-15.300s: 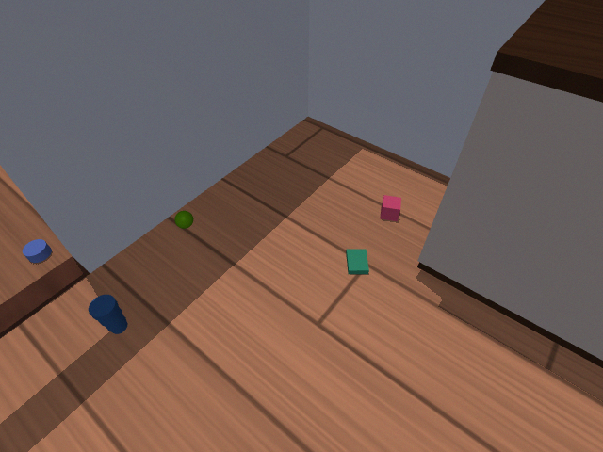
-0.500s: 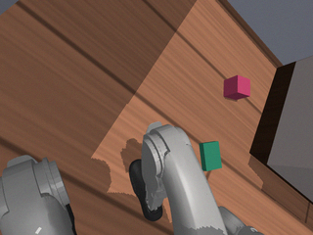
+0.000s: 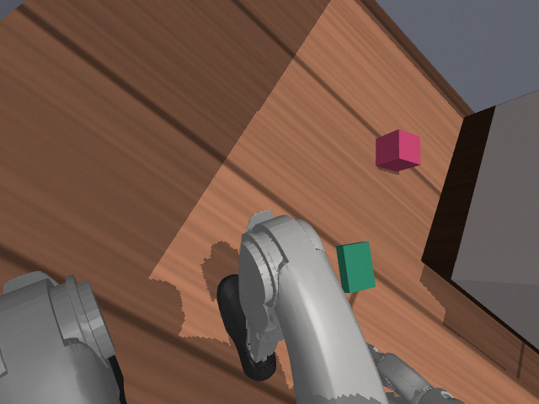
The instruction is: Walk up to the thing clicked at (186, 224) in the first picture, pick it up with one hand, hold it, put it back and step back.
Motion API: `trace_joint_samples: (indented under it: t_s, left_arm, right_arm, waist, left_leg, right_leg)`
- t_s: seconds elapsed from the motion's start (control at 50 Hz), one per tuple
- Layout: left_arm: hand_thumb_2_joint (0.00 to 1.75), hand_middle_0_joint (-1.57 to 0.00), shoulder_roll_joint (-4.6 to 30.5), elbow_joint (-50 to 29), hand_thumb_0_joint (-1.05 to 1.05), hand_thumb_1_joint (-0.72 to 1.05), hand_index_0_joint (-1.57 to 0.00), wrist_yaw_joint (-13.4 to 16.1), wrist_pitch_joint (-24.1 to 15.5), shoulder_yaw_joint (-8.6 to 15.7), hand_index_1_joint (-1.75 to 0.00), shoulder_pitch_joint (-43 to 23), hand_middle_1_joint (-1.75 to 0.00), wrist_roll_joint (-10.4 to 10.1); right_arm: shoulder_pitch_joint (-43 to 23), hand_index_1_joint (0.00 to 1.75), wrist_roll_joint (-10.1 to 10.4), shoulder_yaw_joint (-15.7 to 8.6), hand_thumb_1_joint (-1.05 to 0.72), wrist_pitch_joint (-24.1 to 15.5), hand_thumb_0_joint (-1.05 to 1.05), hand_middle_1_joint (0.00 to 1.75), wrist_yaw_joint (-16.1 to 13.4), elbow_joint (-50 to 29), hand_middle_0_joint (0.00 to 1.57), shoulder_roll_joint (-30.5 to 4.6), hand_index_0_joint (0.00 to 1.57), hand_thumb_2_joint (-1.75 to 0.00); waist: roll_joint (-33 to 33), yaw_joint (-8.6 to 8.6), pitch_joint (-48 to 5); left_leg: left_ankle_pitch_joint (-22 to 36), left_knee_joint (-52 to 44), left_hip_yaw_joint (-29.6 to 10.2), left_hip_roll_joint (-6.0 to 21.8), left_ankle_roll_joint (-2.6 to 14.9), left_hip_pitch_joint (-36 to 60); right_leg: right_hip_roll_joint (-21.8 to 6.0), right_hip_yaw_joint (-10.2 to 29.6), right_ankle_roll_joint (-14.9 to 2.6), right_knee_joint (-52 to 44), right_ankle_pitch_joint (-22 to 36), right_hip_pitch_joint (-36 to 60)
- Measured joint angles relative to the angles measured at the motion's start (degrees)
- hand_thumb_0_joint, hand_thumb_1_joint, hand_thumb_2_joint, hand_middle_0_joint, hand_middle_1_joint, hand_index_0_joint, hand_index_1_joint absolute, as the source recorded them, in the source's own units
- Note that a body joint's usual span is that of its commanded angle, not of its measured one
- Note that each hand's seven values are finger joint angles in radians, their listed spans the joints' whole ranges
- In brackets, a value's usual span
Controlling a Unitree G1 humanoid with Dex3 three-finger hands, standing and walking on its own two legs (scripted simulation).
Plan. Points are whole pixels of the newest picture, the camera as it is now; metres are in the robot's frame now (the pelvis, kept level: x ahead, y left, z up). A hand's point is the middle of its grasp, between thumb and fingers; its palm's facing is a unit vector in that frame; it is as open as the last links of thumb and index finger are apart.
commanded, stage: close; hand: left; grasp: from above
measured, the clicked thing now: out of the picture +0.43 +0.35 -0.26
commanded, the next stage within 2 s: settle in 0.06 s
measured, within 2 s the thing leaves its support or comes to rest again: leaves its support in 0.40 s
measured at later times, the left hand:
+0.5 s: hand out of the picture +0.42 +0.35 -0.23, palm faces -0.39 -0.17 -0.90, open 8.9 cm
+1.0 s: hand out of the picture +0.41 +0.35 -0.13, palm faces -0.45 -0.13 -0.88, open 8.8 cm
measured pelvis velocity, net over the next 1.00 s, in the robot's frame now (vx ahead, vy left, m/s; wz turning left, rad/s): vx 0.00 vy -0.01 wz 0.10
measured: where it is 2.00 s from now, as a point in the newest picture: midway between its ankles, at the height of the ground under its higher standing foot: (187, 377)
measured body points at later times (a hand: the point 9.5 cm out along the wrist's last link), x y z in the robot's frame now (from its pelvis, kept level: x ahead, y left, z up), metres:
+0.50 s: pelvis +0.00 +0.00 +0.00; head +0.26 +0.13 +0.35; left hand +0.44 +0.35 -0.18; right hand +0.09 -0.25 -0.07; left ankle +0.06 +0.13 -0.27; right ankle +0.11 -0.12 -0.27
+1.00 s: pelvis +0.00 -0.01 +0.02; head +0.22 +0.09 +0.40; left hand +0.43 +0.36 -0.08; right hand +0.11 -0.26 -0.08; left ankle +0.06 +0.13 -0.27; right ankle +0.11 -0.12 -0.27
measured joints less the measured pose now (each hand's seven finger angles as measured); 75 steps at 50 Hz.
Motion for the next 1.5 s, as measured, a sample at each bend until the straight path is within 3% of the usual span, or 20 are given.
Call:
trace_joint_samples:
  t_s: [0.1,0.24,0.4,0.44,0.58,0.7,0.82,0.96,1.18,1.34,1.5]
  left_arm:
    - [0.44,-0.54,0.2,-0.8,-0.03,0.09,-0.77,-1.6,-0.3,-0.1,-0.67,0.2,-0.71,0.0]
    - [0.44,-0.56,0.5,-1.1,-0.03,0.09,-0.79,-1.7,-1.4,-0.2,-0.65,0.3,-0.69,-0.3]
    - [0.49,-0.57,-1.0,-5.1,-0.02,0.06,-0.80,-3.7,-1.0,-0.1,-0.65,1.9,-0.69,-0.4]
    - [0.49,-0.57,-1.7,-7.6,-0.02,0.06,-0.80,-4.1,-0.9,1.0,-0.65,3.2,-0.69,-0.6]
    - [0.51,-0.58,-5.2,-13.7,-0.02,0.05,-0.81,-6.7,1.0,-0.1,-0.65,5.3,-0.69,-1.7]
    - [0.52,-0.58,-9.1,-18.4,-0.02,0.04,-0.81,-11.2,2.8,-3.2,-0.66,6.0,-0.69,-3.7]
    - [0.53,-0.58,-11.5,-19.7,-0.01,0.04,-0.81,-16.1,3.4,-5.2,-0.66,5.5,-0.69,-4.7]
    - [0.54,-0.58,-12.2,-21.4,-0.01,0.03,-0.82,-19.5,1.7,-5.3,-0.67,5.1,-0.69,-3.9]
    - [0.56,-0.58,-11.9,-24.4,-0.01,0.02,-0.82,-20.7,1.1,-4.4,-0.67,4.4,-0.69,-3.0]
    - [0.56,-0.58,-13.7,-27.2,-0.01,0.02,-0.82,-23.9,3.0,-4.6,-0.67,6.0,-0.69,-5.5]
    - [0.56,-0.58,-16.4,-34.7,-0.01,0.02,-0.82,-28.2,3.4,-5.6,-0.68,10.9,-0.69,-6.9]
  right_arm:
    - [0.1,0.30,-0.2,0.1,-0.89,0.3,0.00,0.29,0.0,-0.1,0.20,0.4,0.20,-0.90]
    - [-0.2,0.30,-0.4,0.6,-0.90,0.9,0.00,0.29,0.0,-0.3,0.20,0.9,0.20,-0.90]
    - [0.7,0.30,0.0,-0.4,-0.91,1.3,0.00,0.29,-0.1,0.2,0.21,1.1,0.20,-0.90]
    - [1.1,0.30,0.3,-1.1,-0.91,1.5,0.00,0.29,-0.1,0.2,0.21,1.1,0.20,-0.90]
    - [2.2,0.30,2.0,-4.3,-0.91,2.6,0.00,0.29,0.5,0.9,0.21,1.4,0.20,-0.90]
    - [2.5,0.30,4.7,-7.2,-0.91,4.9,0.00,0.29,0.4,1.3,0.20,1.8,0.20,-0.90]
    - [2.6,0.30,6.9,-8.9,-0.91,7.1,0.00,0.29,-0.5,0.6,0.20,2.3,0.20,-0.90]
    - [3.4,0.30,8.0,-9.4,-0.92,9.3,0.00,0.29,-2.6,0.1,0.20,2.5,0.20,-0.90]
    - [5.5,0.30,8.7,-10.8,-0.92,11.9,0.00,0.29,-5.3,0.5,0.21,2.7,0.20,-0.90]
    - [6.9,0.30,9.9,-12.2,-0.92,13.2,0.00,0.29,-6.3,0.6,0.21,3.4,0.20,-0.91]
    - [7.8,0.30,11.9,-14.3,-0.92,15.1,0.00,0.30,-7.6,0.3,0.21,4.1,0.20,-0.91]
  waist:
    - [0.4,0.08,0.3]
    - [0.4,0.34,0.5]
    - [1.0,1.30,-0.4]
    - [1.4,1.71,-1.1]
    - [3.7,3.63,-5.0]
    - [6.1,6.03,-8.4]
    - [7.4,7.36,-9.9]
    - [7.7,7.86,-10.3]
    - [8.1,7.88,-10.7]
    - [9.2,8.53,-12.2]
    - [10.2,10.70,-15.2]
  left_leg:
    - [-0.2,0.0,0.0,-0.2,-0.21,0.0]
    - [-0.3,0.1,-0.1,-0.1,-0.36,0.1]
    - [-0.4,0.2,0.1,-0.3,-0.54,-0.2]
    - [-0.4,0.1,0.1,-0.4,-0.59,-0.3]
    - [-0.3,-1.0,1.1,-0.6,-0.48,-0.9]
    - [0.5,-3.0,2.9,-0.6,0.02,-1.1]
    - [1.7,-5.2,4.5,-0.7,0.16,-0.1]
    - [2.8,-7.2,5.3,-1.0,-0.23,1.0]
    - [3.5,-9.3,6.2,-1.0,-0.25,1.7]
    - [3.8,-12.0,7.2,-1.0,0.20,3.2]
    - [3.8,-16.0,8.7,-1.0,0.71,6.6]
  right_leg:
    - [-0.2,0.0,-0.10,0.2,-0.3,0.0]
    - [-0.1,0.0,-0.08,0.3,-0.3,-0.2]
    - [-0.3,0.1,-0.33,0.6,-0.6,-0.4]
    - [-0.4,0.0,-0.40,0.6,-0.7,-0.5]
    - [-0.9,0.7,-0.65,0.1,-1.2,-1.1]
    - [-1.4,2.0,-0.73,-0.8,-1.1,-1.4]
    - [-1.9,3.2,-0.89,-1.9,-0.6,-1.0]
    - [-2.5,3.7,-1.42,-2.9,0.0,-0.4]
    - [-2.8,4.3,-1.59,-4.4,0.4,0.0]
    - [-3.0,5.0,-1.45,-6.7,0.6,1.4]
    - [-3.6,6.0,-1.34,-10.2,0.2,4.6]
